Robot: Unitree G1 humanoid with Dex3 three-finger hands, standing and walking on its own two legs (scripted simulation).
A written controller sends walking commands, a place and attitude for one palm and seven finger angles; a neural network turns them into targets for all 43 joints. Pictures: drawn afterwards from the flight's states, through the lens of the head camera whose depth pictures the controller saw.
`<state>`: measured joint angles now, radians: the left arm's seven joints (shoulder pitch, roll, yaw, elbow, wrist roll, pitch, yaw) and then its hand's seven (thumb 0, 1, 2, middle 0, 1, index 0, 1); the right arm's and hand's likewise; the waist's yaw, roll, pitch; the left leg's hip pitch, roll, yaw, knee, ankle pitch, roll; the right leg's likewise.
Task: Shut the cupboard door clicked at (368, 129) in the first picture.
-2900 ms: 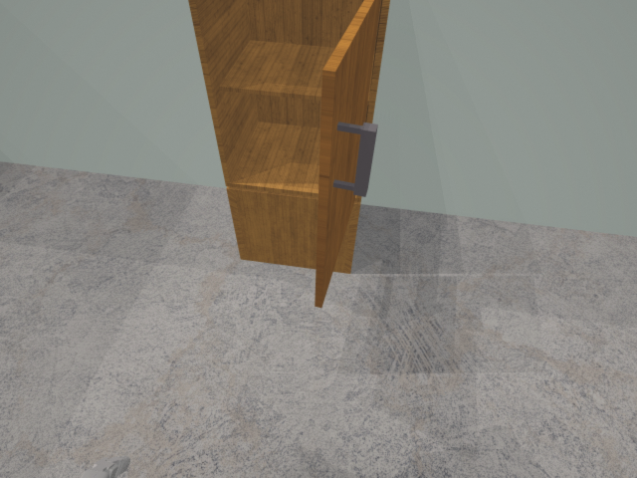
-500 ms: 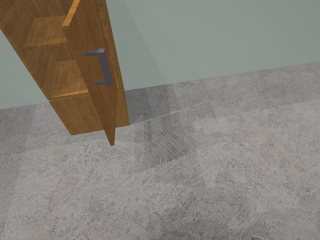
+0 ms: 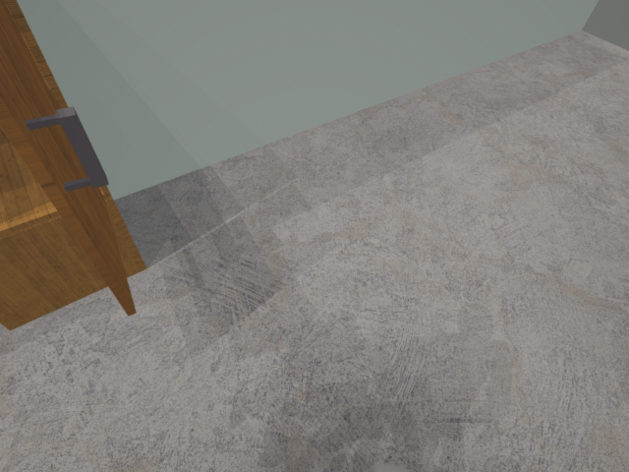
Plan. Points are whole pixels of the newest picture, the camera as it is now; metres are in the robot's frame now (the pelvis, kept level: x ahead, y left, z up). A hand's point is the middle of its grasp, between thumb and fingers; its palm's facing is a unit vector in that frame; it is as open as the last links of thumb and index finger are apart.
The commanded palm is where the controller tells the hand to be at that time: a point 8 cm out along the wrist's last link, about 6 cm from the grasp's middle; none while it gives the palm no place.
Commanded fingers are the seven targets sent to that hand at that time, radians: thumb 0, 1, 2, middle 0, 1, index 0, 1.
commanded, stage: walk around to get in front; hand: left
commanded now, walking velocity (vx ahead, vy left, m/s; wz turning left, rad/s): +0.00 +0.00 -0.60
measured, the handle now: (69, 153) +0.53 +0.41 +0.07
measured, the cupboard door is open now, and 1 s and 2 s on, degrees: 83 83 83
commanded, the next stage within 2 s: none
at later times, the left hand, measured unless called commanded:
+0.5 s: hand out of the picture +0.12 +0.14 -0.17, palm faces -0.24 -0.95 -0.20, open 7.4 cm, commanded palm none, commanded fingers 0.00 0.90 0.90 -0.20 -0.30 -0.20 -0.30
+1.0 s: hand (265, 379) +0.28 +0.09 -0.18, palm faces -0.57 -0.82 -0.11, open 7.4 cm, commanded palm none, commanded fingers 0.00 0.90 0.90 -0.20 -0.30 -0.20 -0.30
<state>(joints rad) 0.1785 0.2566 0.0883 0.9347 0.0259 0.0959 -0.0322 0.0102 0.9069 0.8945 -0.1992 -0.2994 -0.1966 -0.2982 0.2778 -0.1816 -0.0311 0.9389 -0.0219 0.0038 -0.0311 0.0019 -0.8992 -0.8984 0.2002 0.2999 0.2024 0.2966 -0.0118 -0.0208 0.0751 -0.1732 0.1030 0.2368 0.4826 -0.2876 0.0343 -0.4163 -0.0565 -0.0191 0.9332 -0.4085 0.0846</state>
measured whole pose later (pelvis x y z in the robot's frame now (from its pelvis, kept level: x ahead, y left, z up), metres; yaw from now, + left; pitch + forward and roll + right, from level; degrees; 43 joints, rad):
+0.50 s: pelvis +0.00 -0.02 -0.01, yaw -16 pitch +0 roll -1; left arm 0.21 0.20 0.05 0.92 0.03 0.02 -0.01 0.01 0.90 0.89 -0.21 -0.30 -0.20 -0.30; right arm 0.20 -0.24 -0.06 0.92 -0.02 0.04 0.00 0.00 -0.90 -0.90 0.20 0.30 0.20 0.30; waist 0.01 0.01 0.04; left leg -0.41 0.09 0.05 0.88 -0.40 -0.08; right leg -0.24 0.05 0.07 0.48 -0.24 -0.02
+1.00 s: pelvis +0.12 -0.02 +0.00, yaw -35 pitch -1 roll -3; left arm 0.17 0.21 0.09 0.99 0.04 0.06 -0.05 0.01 0.91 0.89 -0.20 -0.30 -0.19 -0.30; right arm 0.49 -0.11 -0.01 1.06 -0.02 -0.06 -0.04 0.00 -0.90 -0.90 0.20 0.30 0.20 0.30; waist -0.03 -0.03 0.07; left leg 0.07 0.09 0.35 0.35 -0.40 0.01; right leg -0.63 -0.08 -0.10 1.01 -0.17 0.03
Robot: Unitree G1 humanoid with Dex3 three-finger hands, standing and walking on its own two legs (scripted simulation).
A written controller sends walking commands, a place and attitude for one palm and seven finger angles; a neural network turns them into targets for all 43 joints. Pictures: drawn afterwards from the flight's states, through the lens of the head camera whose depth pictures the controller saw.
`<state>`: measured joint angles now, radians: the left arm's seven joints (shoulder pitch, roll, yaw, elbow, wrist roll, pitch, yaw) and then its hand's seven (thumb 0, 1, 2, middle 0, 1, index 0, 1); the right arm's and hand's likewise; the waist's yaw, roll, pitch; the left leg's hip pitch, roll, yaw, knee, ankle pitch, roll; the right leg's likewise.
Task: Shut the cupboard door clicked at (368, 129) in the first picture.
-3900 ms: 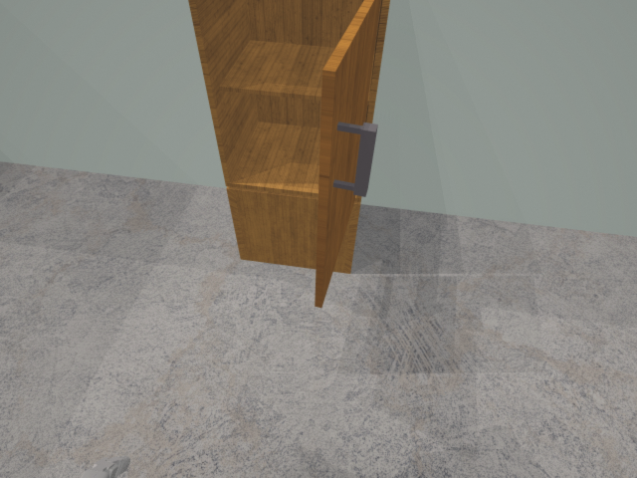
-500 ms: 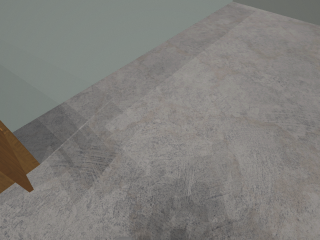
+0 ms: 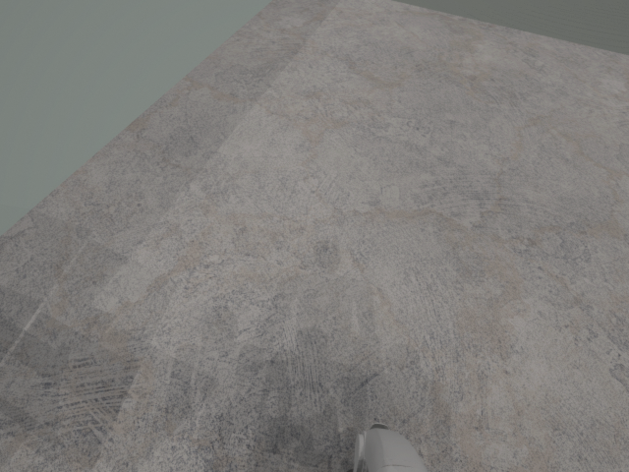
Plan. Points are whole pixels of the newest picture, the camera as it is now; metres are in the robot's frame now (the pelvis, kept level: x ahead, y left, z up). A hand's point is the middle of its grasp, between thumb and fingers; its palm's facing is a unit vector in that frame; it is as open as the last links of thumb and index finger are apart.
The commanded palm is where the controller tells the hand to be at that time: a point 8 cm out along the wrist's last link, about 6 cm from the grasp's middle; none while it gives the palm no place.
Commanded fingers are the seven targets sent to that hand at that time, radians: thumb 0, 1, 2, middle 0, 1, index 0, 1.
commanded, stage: walk around to get in front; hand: left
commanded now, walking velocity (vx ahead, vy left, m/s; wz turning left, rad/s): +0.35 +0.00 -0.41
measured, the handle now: out of the picture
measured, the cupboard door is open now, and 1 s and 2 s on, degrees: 83 83 83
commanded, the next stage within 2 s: none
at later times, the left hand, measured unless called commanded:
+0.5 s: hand (206, 378) +0.28 +0.17 -0.17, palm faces -0.10 -0.97 -0.22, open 7.3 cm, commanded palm none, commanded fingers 0.00 0.90 0.90 -0.20 -0.30 -0.20 -0.30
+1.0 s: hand (249, 247) +0.54 +0.14 -0.17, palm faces -0.29 -0.94 -0.17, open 7.3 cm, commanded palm none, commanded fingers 0.00 0.90 0.90 -0.20 -0.30 -0.20 -0.30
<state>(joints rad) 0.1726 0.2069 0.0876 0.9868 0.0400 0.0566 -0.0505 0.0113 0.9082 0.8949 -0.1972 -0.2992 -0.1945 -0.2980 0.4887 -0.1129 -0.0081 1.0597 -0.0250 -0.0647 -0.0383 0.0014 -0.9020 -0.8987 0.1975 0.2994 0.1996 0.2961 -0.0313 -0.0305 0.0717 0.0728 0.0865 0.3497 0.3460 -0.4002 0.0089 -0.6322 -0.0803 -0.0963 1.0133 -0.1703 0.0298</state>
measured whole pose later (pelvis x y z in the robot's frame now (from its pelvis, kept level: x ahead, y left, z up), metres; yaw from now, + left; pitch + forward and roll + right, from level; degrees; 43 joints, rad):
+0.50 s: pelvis +0.22 -0.02 +0.00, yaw -10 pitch -1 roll -2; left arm 0.29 0.20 0.06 1.05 0.03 -0.06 0.01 0.00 0.92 0.89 -0.20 -0.30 -0.20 -0.30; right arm 0.18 -0.17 -0.06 0.95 -0.03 -0.04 0.01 0.00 -0.92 -0.90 0.19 0.30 0.20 0.30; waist 0.00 0.03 0.01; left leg -0.55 0.18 0.08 0.81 -0.18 -0.06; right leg -0.11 0.05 -0.08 0.43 -0.30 -0.05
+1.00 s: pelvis +0.43 -0.02 +0.01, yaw -19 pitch -1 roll +0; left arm 0.20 0.18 0.08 1.04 0.04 0.01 -0.02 0.01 0.92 0.89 -0.20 -0.30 -0.20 -0.30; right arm 0.43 -0.13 -0.05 1.12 -0.03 -0.07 -0.02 -0.01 -0.92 -0.90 0.20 0.30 0.20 0.30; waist -0.03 -0.02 0.04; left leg 0.00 0.08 0.31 0.33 -0.30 -0.01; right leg -0.55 -0.13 -0.10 0.82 -0.16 0.02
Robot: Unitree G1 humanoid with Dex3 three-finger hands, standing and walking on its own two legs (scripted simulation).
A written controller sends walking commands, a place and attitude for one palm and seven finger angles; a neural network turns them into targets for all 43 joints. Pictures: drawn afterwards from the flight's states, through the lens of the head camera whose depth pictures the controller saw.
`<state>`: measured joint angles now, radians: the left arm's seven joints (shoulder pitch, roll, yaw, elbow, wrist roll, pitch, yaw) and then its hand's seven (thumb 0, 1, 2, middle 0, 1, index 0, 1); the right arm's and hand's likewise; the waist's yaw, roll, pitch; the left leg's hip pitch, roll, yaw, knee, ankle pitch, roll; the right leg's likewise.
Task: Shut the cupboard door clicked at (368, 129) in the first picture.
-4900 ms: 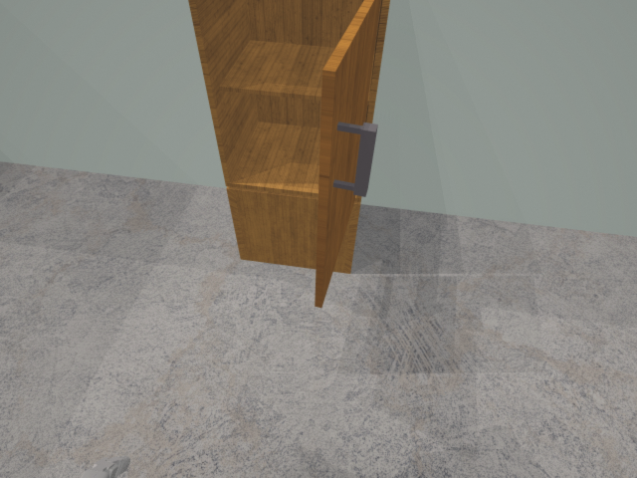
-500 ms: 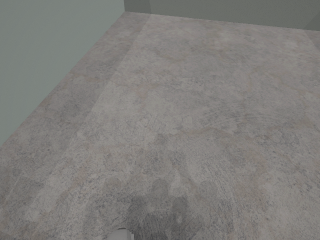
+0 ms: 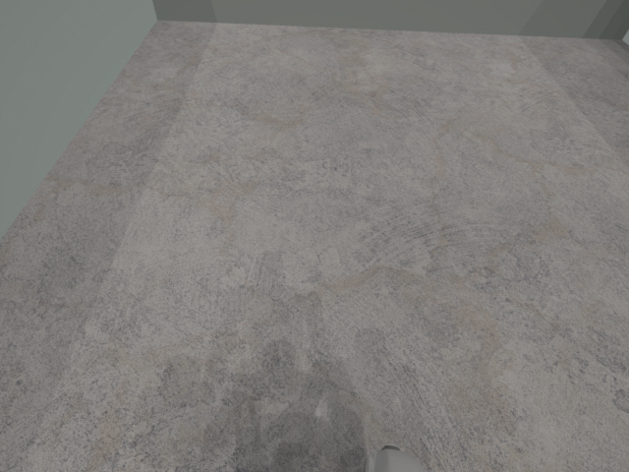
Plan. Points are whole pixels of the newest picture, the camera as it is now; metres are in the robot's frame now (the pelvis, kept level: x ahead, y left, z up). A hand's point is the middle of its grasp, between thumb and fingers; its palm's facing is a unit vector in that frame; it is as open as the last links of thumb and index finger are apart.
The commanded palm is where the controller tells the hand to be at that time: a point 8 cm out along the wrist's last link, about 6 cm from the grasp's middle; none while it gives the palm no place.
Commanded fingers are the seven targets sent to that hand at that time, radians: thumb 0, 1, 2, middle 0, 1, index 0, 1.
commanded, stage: walk around to get in front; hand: left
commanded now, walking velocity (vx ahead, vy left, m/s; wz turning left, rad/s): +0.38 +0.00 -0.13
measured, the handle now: out of the picture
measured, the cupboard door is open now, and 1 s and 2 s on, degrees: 83 83 83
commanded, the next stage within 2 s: walk to a spot facing it in 1.10 s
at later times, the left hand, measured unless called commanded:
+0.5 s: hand (230, 450) +0.19 +0.13 -0.18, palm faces +0.09 -0.98 -0.16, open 7.3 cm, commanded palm none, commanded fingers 0.00 0.90 0.90 -0.20 -0.30 -0.20 -0.30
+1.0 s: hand (215, 283) +0.48 +0.21 -0.17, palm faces -0.01 -0.98 -0.18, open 7.4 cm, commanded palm none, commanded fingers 0.00 0.90 0.90 -0.20 -0.30 -0.20 -0.30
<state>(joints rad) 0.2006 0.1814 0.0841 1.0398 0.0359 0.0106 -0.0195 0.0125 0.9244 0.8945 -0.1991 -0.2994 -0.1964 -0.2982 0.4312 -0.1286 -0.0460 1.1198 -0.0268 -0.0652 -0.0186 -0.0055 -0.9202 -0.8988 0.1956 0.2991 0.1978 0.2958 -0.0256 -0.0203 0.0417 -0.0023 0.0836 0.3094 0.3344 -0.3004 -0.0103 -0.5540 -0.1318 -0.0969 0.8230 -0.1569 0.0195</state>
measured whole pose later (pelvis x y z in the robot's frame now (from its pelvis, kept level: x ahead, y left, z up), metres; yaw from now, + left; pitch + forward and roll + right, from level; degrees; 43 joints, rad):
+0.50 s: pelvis +0.21 -0.03 +0.00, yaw +1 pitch -1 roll -2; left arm 0.36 0.13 0.04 1.12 0.03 -0.08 0.02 0.00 0.92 0.89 -0.20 -0.30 -0.20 -0.30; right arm 0.17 -0.21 -0.08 1.02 -0.02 -0.02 0.02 0.01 -0.93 -0.90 0.19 0.30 0.19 0.30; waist 0.01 0.03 0.01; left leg -0.57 0.17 0.11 0.82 -0.15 -0.04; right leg -0.03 0.00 -0.21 0.35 -0.30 -0.02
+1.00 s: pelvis +0.41 +0.03 +0.00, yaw -5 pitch -2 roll +0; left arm 0.22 0.18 0.09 1.04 0.04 0.01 -0.01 0.01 0.91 0.89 -0.20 -0.30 -0.19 -0.30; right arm 0.38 -0.13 -0.04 1.10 -0.02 -0.07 -0.03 -0.01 -0.93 -0.90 0.20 0.30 0.20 0.30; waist 0.00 -0.02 0.02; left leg -0.05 0.03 0.30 0.33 -0.25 0.05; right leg -0.63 -0.13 -0.04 1.07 -0.10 0.03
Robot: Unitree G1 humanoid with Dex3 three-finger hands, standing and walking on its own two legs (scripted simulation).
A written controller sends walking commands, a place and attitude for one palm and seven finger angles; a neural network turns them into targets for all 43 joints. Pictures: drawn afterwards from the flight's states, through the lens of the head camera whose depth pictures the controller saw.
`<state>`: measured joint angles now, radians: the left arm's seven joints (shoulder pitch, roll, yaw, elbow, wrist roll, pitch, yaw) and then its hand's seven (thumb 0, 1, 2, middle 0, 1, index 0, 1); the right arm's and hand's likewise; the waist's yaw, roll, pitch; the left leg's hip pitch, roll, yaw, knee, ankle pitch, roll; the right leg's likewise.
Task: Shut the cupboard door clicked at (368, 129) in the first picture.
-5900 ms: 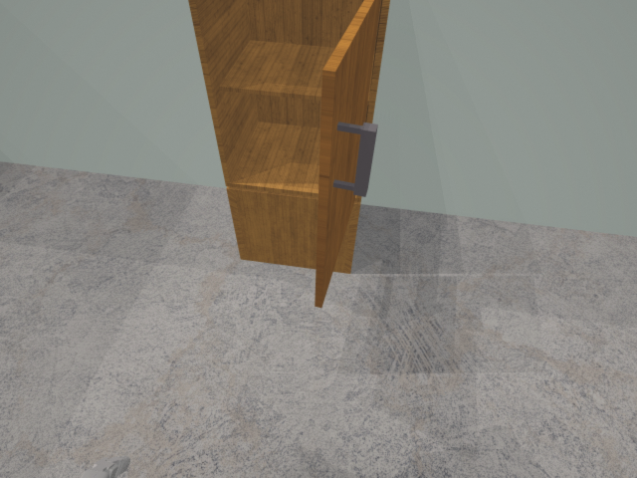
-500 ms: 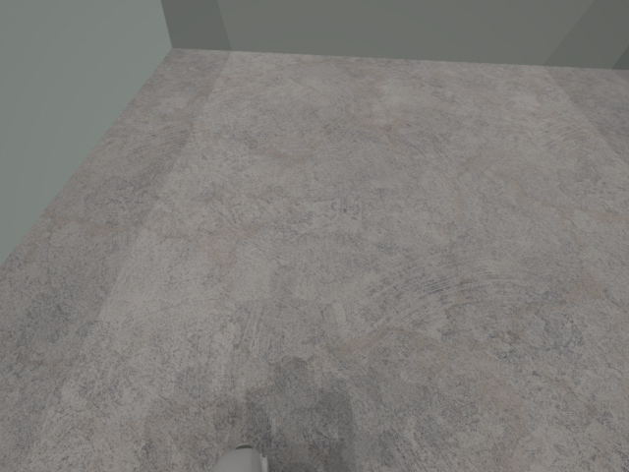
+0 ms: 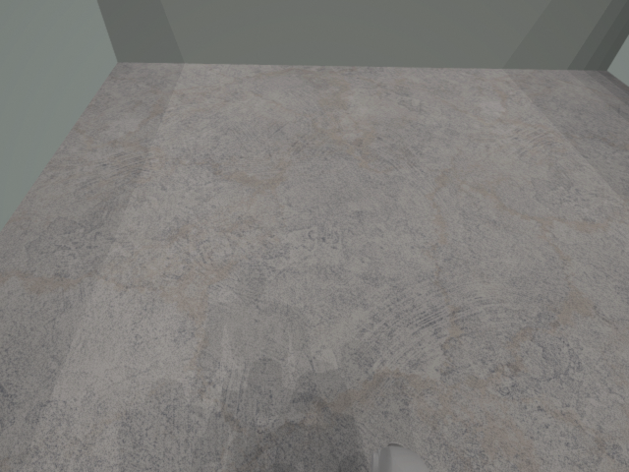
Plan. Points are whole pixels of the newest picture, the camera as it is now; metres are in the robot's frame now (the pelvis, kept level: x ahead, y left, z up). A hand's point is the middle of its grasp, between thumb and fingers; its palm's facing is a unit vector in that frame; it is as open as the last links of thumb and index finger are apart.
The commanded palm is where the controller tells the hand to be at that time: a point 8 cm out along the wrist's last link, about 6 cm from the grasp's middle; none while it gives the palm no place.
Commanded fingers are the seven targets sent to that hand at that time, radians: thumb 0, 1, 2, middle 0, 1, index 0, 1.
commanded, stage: walk around to get in front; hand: left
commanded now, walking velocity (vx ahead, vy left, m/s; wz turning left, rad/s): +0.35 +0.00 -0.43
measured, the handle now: out of the picture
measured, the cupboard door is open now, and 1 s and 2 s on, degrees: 83 83 83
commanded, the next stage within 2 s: walk to a spot facing it in 0.10 s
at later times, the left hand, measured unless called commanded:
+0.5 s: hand (259, 387) +0.29 +0.11 -0.16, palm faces +0.03 -0.98 -0.21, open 7.1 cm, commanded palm none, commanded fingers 0.00 0.90 0.90 -0.20 -0.30 -0.20 -0.30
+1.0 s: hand (205, 420) +0.23 +0.18 -0.17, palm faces +0.32 -0.91 -0.28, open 7.4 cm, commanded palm none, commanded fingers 0.00 0.90 0.90 -0.20 -0.30 -0.20 -0.30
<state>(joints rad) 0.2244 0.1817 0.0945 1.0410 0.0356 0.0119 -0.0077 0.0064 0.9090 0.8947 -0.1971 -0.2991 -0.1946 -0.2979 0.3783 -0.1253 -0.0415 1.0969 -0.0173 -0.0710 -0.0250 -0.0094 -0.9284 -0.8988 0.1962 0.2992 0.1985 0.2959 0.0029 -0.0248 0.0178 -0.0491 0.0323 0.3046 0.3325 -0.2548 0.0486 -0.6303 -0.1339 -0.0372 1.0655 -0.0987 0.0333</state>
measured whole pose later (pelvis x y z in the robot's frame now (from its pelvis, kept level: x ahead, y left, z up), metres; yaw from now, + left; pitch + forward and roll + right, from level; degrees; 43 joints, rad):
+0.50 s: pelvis +0.17 -0.07 -0.01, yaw +0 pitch -1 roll -1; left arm 0.13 0.14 0.05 1.01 0.02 -0.06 0.04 -0.03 0.95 0.89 -0.21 -0.30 -0.20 -0.30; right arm 0.27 -0.16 -0.06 1.04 -0.02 0.02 -0.02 0.00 -0.91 -0.90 0.19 0.30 0.19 0.30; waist -0.05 0.03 0.04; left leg -0.52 0.13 0.09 1.03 -0.33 -0.05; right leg -0.22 -0.06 -0.28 0.48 -0.25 -0.05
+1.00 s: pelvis +0.20 -0.05 -0.01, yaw +17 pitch +1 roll -1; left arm 0.16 0.24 0.09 0.92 0.02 0.05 0.02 0.01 0.91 0.89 -0.20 -0.30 -0.20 -0.30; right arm 0.19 -0.19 -0.06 0.91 -0.02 0.03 0.00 0.00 -0.90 -0.90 0.20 0.30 0.20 0.30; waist -0.02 0.02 0.07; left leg -0.37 -0.02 0.00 0.49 -0.13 0.04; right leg -0.44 -0.08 -0.02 0.97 -0.43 0.10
